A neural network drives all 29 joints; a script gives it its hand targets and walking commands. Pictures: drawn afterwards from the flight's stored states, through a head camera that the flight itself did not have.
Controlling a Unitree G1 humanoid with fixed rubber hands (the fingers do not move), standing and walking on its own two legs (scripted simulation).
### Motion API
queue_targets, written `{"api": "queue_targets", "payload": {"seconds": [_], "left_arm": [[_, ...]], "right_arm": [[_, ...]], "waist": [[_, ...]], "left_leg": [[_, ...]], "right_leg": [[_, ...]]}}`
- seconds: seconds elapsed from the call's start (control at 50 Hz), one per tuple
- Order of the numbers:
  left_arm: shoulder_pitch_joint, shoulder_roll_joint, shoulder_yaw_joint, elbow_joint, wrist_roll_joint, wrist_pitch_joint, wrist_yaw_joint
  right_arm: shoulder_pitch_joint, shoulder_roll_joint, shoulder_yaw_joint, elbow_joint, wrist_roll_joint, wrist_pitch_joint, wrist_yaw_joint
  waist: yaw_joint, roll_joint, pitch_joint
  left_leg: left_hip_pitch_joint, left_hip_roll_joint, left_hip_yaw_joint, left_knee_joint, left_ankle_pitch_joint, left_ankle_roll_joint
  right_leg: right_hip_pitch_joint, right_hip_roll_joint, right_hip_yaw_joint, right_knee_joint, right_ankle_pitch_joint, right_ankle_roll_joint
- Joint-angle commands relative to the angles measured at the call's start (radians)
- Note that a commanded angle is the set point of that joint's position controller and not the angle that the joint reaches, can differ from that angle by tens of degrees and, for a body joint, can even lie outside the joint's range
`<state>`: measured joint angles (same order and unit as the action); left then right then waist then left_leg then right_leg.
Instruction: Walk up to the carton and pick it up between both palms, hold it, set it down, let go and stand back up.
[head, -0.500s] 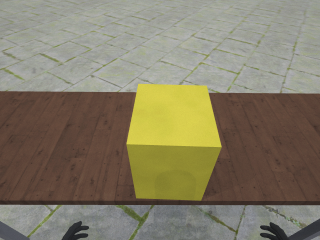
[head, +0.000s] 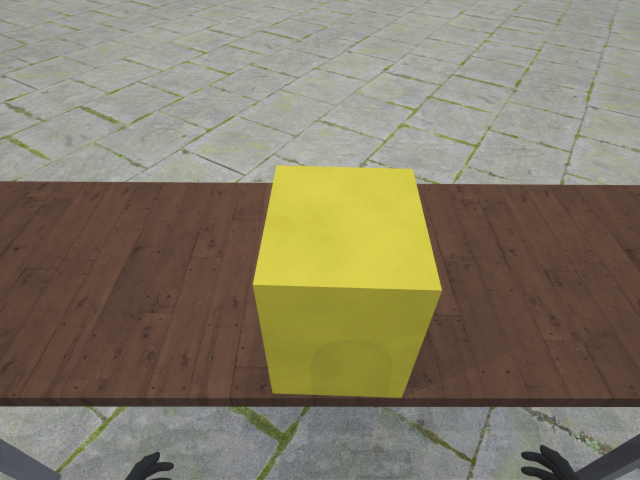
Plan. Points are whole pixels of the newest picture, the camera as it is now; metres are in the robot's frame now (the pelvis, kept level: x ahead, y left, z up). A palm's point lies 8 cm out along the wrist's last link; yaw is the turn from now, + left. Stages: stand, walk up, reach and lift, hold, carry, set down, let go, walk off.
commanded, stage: stand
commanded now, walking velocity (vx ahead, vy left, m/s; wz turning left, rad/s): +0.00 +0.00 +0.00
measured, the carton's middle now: (340, 284) +0.39 +0.00 +0.04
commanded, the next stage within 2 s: none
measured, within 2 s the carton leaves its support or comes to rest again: neither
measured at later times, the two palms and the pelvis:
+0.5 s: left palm out of the picture +0.11 +0.26 -0.10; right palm out of the picture +0.13 -0.28 -0.07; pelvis +0.00 +0.00 +0.00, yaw +0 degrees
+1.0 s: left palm out of the picture +0.11 +0.26 -0.10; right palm out of the picture +0.12 -0.28 -0.08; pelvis -0.01 +0.00 +0.00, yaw +0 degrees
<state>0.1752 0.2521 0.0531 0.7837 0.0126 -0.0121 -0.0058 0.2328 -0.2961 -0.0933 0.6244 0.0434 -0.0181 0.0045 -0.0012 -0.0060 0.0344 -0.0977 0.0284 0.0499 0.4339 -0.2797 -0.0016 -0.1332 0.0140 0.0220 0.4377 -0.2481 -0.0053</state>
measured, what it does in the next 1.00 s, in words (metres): stands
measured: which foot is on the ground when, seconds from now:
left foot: down 0.00-1.00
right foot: down 0.00-1.00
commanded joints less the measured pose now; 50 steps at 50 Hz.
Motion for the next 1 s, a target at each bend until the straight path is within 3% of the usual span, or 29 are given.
{"api": "queue_targets", "payload": {"seconds": [0.0,0.04,0.06,0.1,0.14,0.16,0.2,0.22,0.26,0.3,0.32,0.4,0.44,0.46,0.5,0.52,0.56,0.58,0.62,0.66,0.68,0.72,0.74,0.78,0.8,0.84,0.92,0.96,0.98], "left_arm": [[-0.069,0.269,0.053,-0.029,0.021,-0.035,0.006],[-0.070,0.260,0.053,-0.035,0.023,-0.036,0.001],[-0.055,0.249,0.045,-0.028,0.021,-0.031,0.002],[-0.069,0.244,0.038,-0.028,0.004,-0.042,-0.009],[-0.095,0.270,0.046,-0.034,0.023,-0.029,-0.005],[-0.065,0.274,0.051,-0.014,0.030,-0.023,0.004],[-0.080,0.283,0.040,-0.018,0.026,-0.034,0.002],[-0.052,0.254,0.045,-0.007,0.007,-0.033,0.002],[-0.111,0.296,0.052,-0.020,0.029,-0.023,0.007],[-0.064,0.230,0.029,-0.016,0.012,-0.029,-0.002],[-0.073,0.231,0.028,-0.011,0.006,-0.033,-0.007],[-0.035,0.275,0.043,-0.010,0.006,-0.036,0.003],[-0.048,0.247,0.031,0.012,0.009,-0.040,0.002],[-0.029,0.290,0.050,0.002,0.006,-0.039,0.007],[-0.089,0.293,0.056,0.002,0.011,-0.030,0.007],[-0.099,0.272,0.046,-0.005,0.008,-0.026,0.000],[-0.080,0.269,0.045,0.001,0.010,-0.043,0.003],[-0.040,0.243,0.038,0.017,0.009,-0.042,0.002],[-0.090,0.285,0.048,0.018,0.024,-0.028,0.008],[-0.066,0.269,0.043,0.010,0.012,-0.036,0.008],[-0.084,0.255,0.039,0.038,0.004,-0.038,0.000],[-0.100,0.276,0.036,0.029,0.010,-0.030,0.003],[-0.111,0.302,0.053,0.046,0.015,-0.035,0.002],[-0.052,0.264,0.036,0.038,-0.004,-0.037,0.004],[-0.118,0.273,0.045,0.032,0.014,-0.036,0.008],[-0.074,0.253,0.029,0.037,0.006,-0.030,0.003],[-0.100,0.255,0.034,0.038,0.015,-0.037,-0.007],[-0.067,0.277,0.027,0.052,0.008,-0.035,-0.004],[-0.095,0.297,0.039,0.060,0.016,-0.022,0.002]], "right_arm": [[-0.051,-0.214,-0.018,0.031,-0.074,-0.022,-0.014],[-0.041,-0.220,-0.015,0.043,-0.086,-0.031,-0.019],[-0.064,-0.226,-0.019,0.031,-0.083,-0.036,-0.019],[-0.057,-0.237,-0.022,0.024,-0.068,-0.027,-0.014],[-0.001,-0.217,-0.019,0.041,-0.077,-0.027,-0.017],[-0.069,-0.262,-0.030,0.047,-0.075,-0.028,-0.015],[-0.048,-0.239,-0.021,0.043,-0.075,-0.019,-0.016],[-0.072,-0.217,-0.024,0.036,-0.081,-0.026,-0.015],[-0.076,-0.211,-0.014,0.031,-0.067,-0.035,-0.013],[-0.030,-0.260,-0.029,0.053,-0.068,-0.033,-0.017],[-0.040,-0.257,-0.028,0.039,-0.066,-0.031,-0.016],[-0.036,-0.235,-0.023,0.055,-0.070,-0.013,-0.026],[-0.086,-0.240,-0.025,0.053,-0.073,-0.018,-0.030],[-0.063,-0.235,-0.017,0.037,-0.075,-0.017,-0.029],[-0.073,-0.222,-0.015,0.040,-0.065,-0.023,-0.020],[-0.062,-0.212,-0.015,0.042,-0.070,-0.020,-0.016],[-0.071,-0.221,-0.014,0.060,-0.069,-0.018,-0.019],[-0.079,-0.229,-0.015,0.047,-0.074,-0.022,-0.015],[-0.090,-0.217,-0.011,0.062,-0.063,-0.026,-0.013],[-0.049,-0.236,-0.011,0.074,-0.076,-0.018,-0.020],[-0.062,-0.239,-0.021,0.054,-0.070,-0.020,-0.018],[-0.062,-0.249,-0.019,0.071,-0.074,-0.013,-0.020],[-0.052,-0.233,-0.016,0.081,-0.064,-0.020,-0.019],[-0.079,-0.258,-0.025,0.050,-0.062,-0.020,-0.021],[-0.073,-0.226,-0.005,0.066,-0.071,-0.025,-0.017],[-0.047,-0.216,-0.004,0.086,-0.076,-0.029,-0.027],[-0.079,-0.230,-0.019,0.063,-0.077,-0.020,-0.014],[-0.052,-0.215,-0.014,0.091,-0.065,-0.019,-0.021],[-0.044,-0.253,-0.022,0.080,-0.063,-0.019,-0.021]], "waist": [[0.001,0.112,0.022],[-0.004,0.111,0.007],[0.014,0.030,-0.063],[0.007,0.090,-0.046],[-0.021,0.007,0.030],[0.018,0.063,-0.020],[-0.019,0.066,0.011],[0.016,0.062,-0.027],[-0.012,0.060,0.002],[0.009,0.084,-0.027],[-0.015,0.070,-0.059],[0.005,0.001,-0.017],[-0.006,0.076,-0.082],[0.020,0.018,-0.045],[-0.012,0.072,0.001],[-0.001,0.005,-0.006],[0.007,0.007,-0.038],[0.003,0.117,-0.067],[-0.023,0.049,-0.018],[0.001,0.117,-0.024],[-0.002,0.060,-0.028],[0.007,0.070,0.029],[0.003,0.001,-0.014],[0.013,0.109,-0.019],[-0.010,0.098,-0.050],[0.012,0.025,-0.014],[-0.008,0.108,-0.034],[-0.005,0.017,-0.053],[-0.013,0.098,0.032]], "left_leg": [[-0.096,0.076,-0.102,-0.080,0.149,0.045],[-0.062,0.088,-0.103,-0.083,0.216,0.046],[-0.026,0.089,-0.102,-0.062,0.233,0.047],[-0.015,0.088,-0.103,-0.061,0.222,0.038],[-0.061,0.088,-0.125,-0.102,0.195,0.032],[-0.025,0.096,-0.108,-0.064,0.203,0.042],[-0.051,0.090,-0.104,-0.095,0.197,0.043],[-0.030,0.095,-0.114,-0.078,0.217,0.054],[-0.048,0.087,-0.106,-0.072,0.257,0.046],[-0.008,0.092,-0.106,-0.059,0.237,0.044],[0.023,0.084,-0.085,-0.050,0.240,0.039],[-0.008,0.101,-0.125,-0.062,0.304,0.056],[0.006,0.100,-0.113,-0.052,0.294,0.046],[-0.034,0.095,-0.124,-0.053,0.268,0.058],[-0.034,0.077,-0.116,-0.067,0.231,0.044],[-0.017,0.092,-0.102,-0.071,0.277,0.046],[0.023,0.086,-0.109,-0.074,0.226,0.033],[0.005,0.083,-0.095,-0.061,0.227,0.041],[0.001,0.088,-0.101,-0.077,0.212,0.025],[-0.037,0.092,-0.106,-0.082,0.228,0.045],[-0.040,0.094,-0.117,-0.075,0.216,0.048],[-0.079,0.083,-0.107,-0.101,0.185,0.045],[-0.025,0.092,-0.122,-0.115,0.223,0.037],[-0.047,0.081,-0.104,-0.094,0.202,0.049],[-0.029,0.078,-0.107,-0.097,0.197,0.034],[-0.028,0.104,-0.134,-0.096,0.232,0.047],[-0.032,0.097,-0.101,-0.085,0.226,0.047],[0.014,0.091,-0.123,-0.074,0.230,0.041],[-0.032,0.090,-0.101,-0.094,0.218,0.043]], "right_leg": [[-0.003,-0.124,0.111,-0.064,0.265,-0.050],[-0.006,-0.114,0.107,-0.055,0.289,-0.057],[0.016,-0.100,0.099,-0.062,0.303,-0.053],[-0.038,-0.123,0.122,-0.062,0.279,-0.054],[-0.046,-0.101,0.078,-0.054,0.238,-0.045],[-0.014,-0.103,0.095,-0.069,0.247,-0.053],[-0.016,-0.126,0.103,-0.059,0.280,-0.052],[-0.011,-0.119,0.121,-0.064,0.247,-0.061],[-0.033,-0.112,0.098,-0.057,0.278,-0.047],[-0.022,-0.121,0.104,-0.077,0.252,-0.058],[-0.019,-0.126,0.101,-0.084,0.293,-0.048],[-0.018,-0.120,0.096,-0.076,0.322,-0.050],[0.039,-0.124,0.104,-0.063,0.346,-0.048],[0.047,-0.126,0.110,-0.089,0.339,-0.050],[-0.004,-0.128,0.105,-0.086,0.341,-0.048],[-0.003,-0.129,0.097,-0.074,0.331,-0.050],[-0.034,-0.126,0.104,-0.081,0.263,-0.051],[-0.006,-0.116,0.109,-0.070,0.262,-0.037],[-0.012,-0.106,0.085,-0.104,0.309,-0.030],[0.049,-0.118,0.099,-0.090,0.296,-0.035],[0.017,-0.134,0.099,-0.069,0.264,-0.045],[0.023,-0.132,0.113,-0.105,0.289,-0.040],[0.011,-0.125,0.109,-0.093,0.253,-0.045],[0.009,-0.119,0.118,-0.089,0.259,-0.034],[0.030,-0.126,0.115,-0.084,0.264,-0.040],[0.016,-0.120,0.097,-0.088,0.276,-0.042],[0.014,-0.131,0.113,-0.104,0.308,-0.040],[-0.003,-0.122,0.104,-0.095,0.273,-0.043],[-0.024,-0.134,0.129,-0.111,0.292,-0.051]]}}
